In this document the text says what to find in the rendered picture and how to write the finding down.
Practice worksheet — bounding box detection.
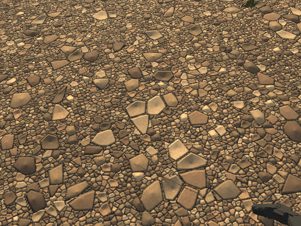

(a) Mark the right robot hand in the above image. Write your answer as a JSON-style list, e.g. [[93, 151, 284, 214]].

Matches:
[[251, 202, 301, 226]]

